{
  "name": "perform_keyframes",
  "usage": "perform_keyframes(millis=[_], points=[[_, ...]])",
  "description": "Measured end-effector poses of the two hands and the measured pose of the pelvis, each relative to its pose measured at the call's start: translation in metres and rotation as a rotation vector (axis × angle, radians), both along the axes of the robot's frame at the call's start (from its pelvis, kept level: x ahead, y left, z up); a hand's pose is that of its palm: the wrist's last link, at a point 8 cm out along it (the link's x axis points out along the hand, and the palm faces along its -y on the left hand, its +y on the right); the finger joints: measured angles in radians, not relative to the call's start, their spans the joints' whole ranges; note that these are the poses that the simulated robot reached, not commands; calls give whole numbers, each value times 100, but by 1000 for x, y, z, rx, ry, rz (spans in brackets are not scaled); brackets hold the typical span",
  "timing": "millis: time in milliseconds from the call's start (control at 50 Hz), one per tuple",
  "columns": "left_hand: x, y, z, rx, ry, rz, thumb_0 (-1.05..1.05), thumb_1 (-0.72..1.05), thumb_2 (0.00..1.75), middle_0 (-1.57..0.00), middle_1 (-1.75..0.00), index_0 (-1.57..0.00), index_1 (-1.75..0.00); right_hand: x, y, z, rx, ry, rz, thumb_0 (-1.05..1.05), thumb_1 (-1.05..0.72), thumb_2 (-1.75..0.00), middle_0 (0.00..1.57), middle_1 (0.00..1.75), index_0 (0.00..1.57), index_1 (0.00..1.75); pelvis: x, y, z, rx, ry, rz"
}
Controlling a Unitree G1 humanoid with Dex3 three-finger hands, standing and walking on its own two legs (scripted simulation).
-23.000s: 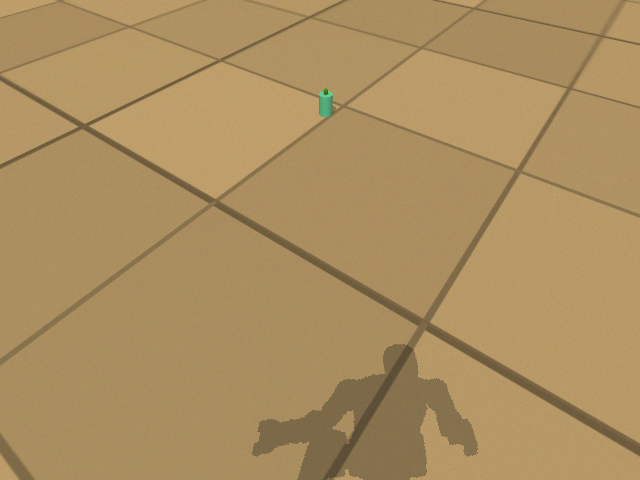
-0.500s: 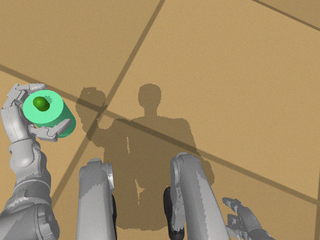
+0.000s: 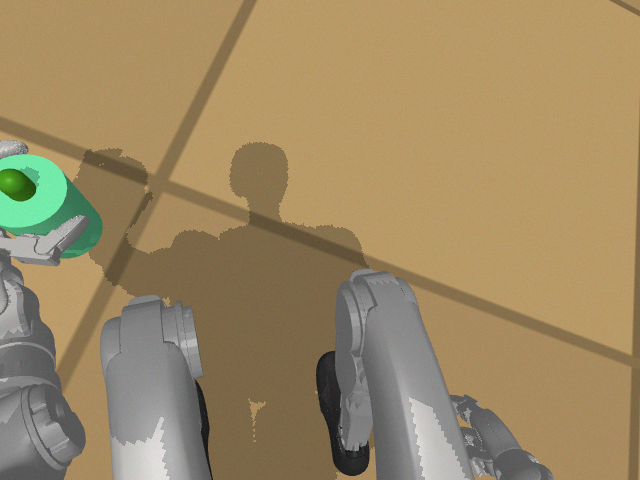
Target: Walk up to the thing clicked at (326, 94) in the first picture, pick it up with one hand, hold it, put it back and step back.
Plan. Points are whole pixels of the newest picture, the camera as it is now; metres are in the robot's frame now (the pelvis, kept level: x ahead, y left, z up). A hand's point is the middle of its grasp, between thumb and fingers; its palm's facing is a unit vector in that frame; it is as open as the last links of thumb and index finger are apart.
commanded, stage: crouch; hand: left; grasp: from the side
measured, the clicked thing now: (42, 207) +0.44 +0.28 -0.09
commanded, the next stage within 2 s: lower in 0.32 s
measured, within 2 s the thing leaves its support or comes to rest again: neither
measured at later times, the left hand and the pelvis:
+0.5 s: hand (51, 218) +0.44 +0.29 -0.14, palm faces +0.36 -0.93 -0.04, open 11.2 cm; pelvis +0.00 +0.00 -0.02, yaw -3 degrees
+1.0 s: hand (68, 232) +0.45 +0.29 -0.21, palm faces +0.38 -0.92 -0.05, open 11.1 cm; pelvis +0.00 +0.01 -0.04, yaw -6 degrees
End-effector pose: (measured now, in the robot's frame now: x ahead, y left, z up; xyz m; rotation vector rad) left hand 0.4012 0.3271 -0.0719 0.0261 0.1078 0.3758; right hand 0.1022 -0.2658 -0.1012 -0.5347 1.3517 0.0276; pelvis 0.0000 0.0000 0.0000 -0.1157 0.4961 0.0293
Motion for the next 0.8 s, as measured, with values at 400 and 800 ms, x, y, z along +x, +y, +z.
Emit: perform_keyframes(millis=[400, 800], points=[[3, 3, -52, -1, 13, -20, -2, -53, 106, -62, -98, -67, -100, 3, -3, -8, -62, 68, 96, 0, -94, -91, 21, 30, 21, 30, 2, 4, -22, -42, -51, -22], [5, 3, -111, -24, 37, 17, -2, -52, 106, -61, -98, -67, -99, 5, -5, 2, -143, 118, 231, 0, -94, -91, 21, 30, 21, 30, 0, 8, -38, -87, -131, -54]])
